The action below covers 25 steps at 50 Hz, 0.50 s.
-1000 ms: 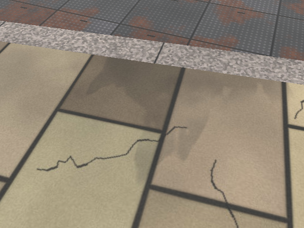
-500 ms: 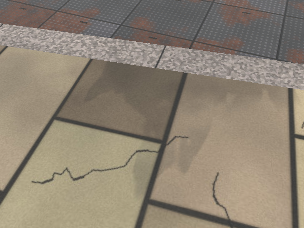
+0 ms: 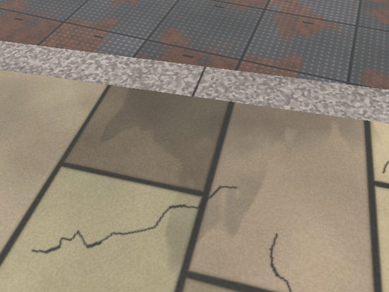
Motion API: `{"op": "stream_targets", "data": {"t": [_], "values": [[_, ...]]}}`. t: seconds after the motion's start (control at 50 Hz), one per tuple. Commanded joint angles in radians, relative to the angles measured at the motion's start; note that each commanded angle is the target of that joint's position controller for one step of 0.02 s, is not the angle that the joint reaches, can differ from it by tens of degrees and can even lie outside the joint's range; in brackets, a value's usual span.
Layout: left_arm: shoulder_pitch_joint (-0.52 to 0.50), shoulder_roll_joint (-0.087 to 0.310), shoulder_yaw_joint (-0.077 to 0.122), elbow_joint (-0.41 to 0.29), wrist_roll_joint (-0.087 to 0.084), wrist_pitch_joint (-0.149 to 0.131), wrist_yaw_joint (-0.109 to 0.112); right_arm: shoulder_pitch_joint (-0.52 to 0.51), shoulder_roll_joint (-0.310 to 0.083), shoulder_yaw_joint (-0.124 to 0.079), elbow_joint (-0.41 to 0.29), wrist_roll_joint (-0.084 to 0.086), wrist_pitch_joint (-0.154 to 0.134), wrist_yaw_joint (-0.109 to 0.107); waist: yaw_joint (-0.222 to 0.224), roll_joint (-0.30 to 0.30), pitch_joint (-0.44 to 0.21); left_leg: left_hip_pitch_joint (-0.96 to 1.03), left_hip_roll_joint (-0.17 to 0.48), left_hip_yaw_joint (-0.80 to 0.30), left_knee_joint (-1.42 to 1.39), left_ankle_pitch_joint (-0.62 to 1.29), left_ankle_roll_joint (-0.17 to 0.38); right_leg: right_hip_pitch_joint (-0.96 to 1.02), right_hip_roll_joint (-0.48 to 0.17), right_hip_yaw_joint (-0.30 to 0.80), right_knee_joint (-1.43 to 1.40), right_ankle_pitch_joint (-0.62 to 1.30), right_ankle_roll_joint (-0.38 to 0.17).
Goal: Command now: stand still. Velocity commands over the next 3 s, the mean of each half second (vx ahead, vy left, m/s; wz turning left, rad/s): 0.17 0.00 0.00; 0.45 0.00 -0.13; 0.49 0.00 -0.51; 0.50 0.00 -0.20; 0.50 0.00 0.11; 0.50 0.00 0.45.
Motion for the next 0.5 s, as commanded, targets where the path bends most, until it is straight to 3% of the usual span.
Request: {"op": "stream_targets", "data": {"t": [0.02,0.16,0.18,0.2,0.22,0.26,0.28,0.32,0.36,0.38,0.4,0.42,0.44,0.46,0.48,0.5], "values": [[0.097,0.076,0.013,0.000,-0.001,0.000,0.000,0.012,-0.080,-0.013,-0.020,0.000,-0.002,-0.002,0.005,-0.023,-0.033,0.153,0.040,-0.046,-0.027,0.310,0.050,-0.114,-0.030,0.027,-0.097,0.287,-0.014],[0.105,0.073,0.016,0.002,-0.002,0.004,0.001,0.026,-0.082,-0.013,0.004,-0.002,0.010,-0.008,0.003,-0.014,-0.006,0.149,0.040,-0.051,-0.039,0.280,0.039,-0.128,-0.031,0.025,-0.113,0.268,-0.018],[0.128,0.069,0.016,0.013,-0.003,0.006,0.002,0.045,-0.074,-0.012,0.017,-0.003,0.012,-0.008,0.005,-0.020,-0.027,0.155,0.023,-0.032,-0.031,0.173,0.039,-0.117,-0.024,0.020,-0.124,0.161,-0.026],[0.135,0.086,0.023,0.015,-0.010,0.008,0.004,0.052,-0.074,-0.015,0.024,0.003,0.013,-0.008,0.007,-0.043,-0.007,0.127,-0.011,0.002,0.004,-0.020,0.039,-0.130,-0.030,0.039,-0.142,-0.007,-0.052],[0.132,0.114,0.033,0.007,-0.016,0.008,0.006,0.045,-0.075,-0.017,0.023,0.006,0.011,-0.007,0.012,-0.082,0.037,0.056,-0.041,0.032,0.049,-0.197,0.037,-0.149,-0.063,0.096,-0.177,-0.191,-0.092],[0.154,0.180,0.055,-0.009,-0.033,-0.010,0.009,-0.038,-0.061,-0.013,-0.019,0.012,-0.017,0.001,0.045,-0.160,0.152,-0.156,-0.032,0.055,0.191,-0.233,0.042,-0.127,-0.239,0.328,-0.305,-0.421,-0.196],[0.137,0.204,0.065,-0.019,-0.034,-0.024,0.009,-0.072,-0.055,-0.009,-0.039,0.016,-0.038,0.009,0.048,-0.171,0.203,-0.245,0.013,0.027,0.261,-0.198,0.055,-0.112,-0.322,0.421,-0.342,-0.395,-0.239],[0.144,0.181,0.065,-0.026,-0.022,-0.050,0.002,-0.112,-0.072,-0.012,-0.069,0.023,-0.071,0.023,0.051,-0.146,0.223,-0.399,0.074,-0.019,0.341,-0.262,0.071,0.001,-0.373,0.447,-0.327,-0.168,-0.258],[0.135,0.171,0.065,-0.036,-0.030,-0.053,-0.008,-0.115,-0.085,-0.016,-0.084,0.032,-0.090,0.037,0.040,-0.115,0.186,-0.380,0.094,-0.011,0.240,-0.260,0.077,0.067,-0.335,0.349,-0.292,-0.019,-0.214],[0.119,0.177,0.066,-0.044,-0.033,-0.048,-0.012,-0.093,-0.081,-0.019,-0.076,0.032,-0.094,0.043,0.023,-0.105,0.161,-0.270,0.072,0.029,0.154,-0.207,0.075,0.029,-0.291,0.279,-0.274,0.004,-0.187],[0.086,0.187,0.067,-0.054,-0.035,-0.041,-0.017,-0.019,-0.070,-0.023,-0.045,0.030,-0.095,0.047,-0.019,-0.101,0.128,-0.078,0.026,0.087,0.069,-0.105,0.069,-0.074,-0.240,0.202,-0.236,0.036,-0.162],[0.080,0.194,0.066,-0.062,-0.030,-0.039,-0.020,0.094,-0.085,-0.040,0.002,0.026,-0.089,0.048,-0.062,-0.096,0.072,0.131,-0.037,0.127,0.051,-0.027,0.060,-0.171,-0.191,0.152,-0.166,0.165,-0.144],[0.057,0.195,0.064,-0.071,-0.026,-0.041,-0.021,0.232,-0.115,-0.061,0.043,0.024,-0.083,0.047,-0.130,-0.073,0.010,0.293,-0.039,0.098,0.035,-0.001,0.071,-0.238,-0.145,0.092,-0.023,0.321,-0.116],[0.001,0.141,0.047,-0.107,-0.024,-0.049,-0.021,0.394,-0.206,-0.089,0.067,0.021,-0.082,0.039,-0.197,0.127,-0.041,0.436,0.164,-0.238,-0.141,-0.135,0.158,-0.394,-0.029,-0.034,0.346,0.322,-0.038],[0.011,0.055,0.027,-0.140,-0.031,-0.070,-0.020,0.477,-0.249,-0.085,0.072,0.007,-0.092,0.046,-0.182,0.322,-0.126,0.542,0.388,-0.726,-0.358,-0.208,0.288,-0.581,0.075,0.018,0.672,-0.142,-0.016],[-0.010,0.095,0.038,-0.150,-0.056,-0.087,-0.025,0.361,-0.180,-0.056,0.053,-0.007,-0.109,0.046,-0.117,0.193,-0.061,0.455,0.418,-0.746,-0.366,-0.270,0.283,-0.663,0.009,0.136,0.835,-0.132,-0.051]]}}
